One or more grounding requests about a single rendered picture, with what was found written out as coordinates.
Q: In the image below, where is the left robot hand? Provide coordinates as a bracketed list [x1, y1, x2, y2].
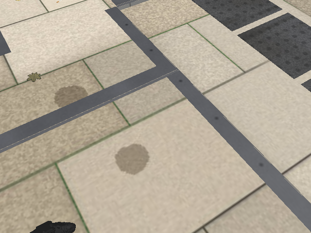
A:
[30, 220, 76, 233]

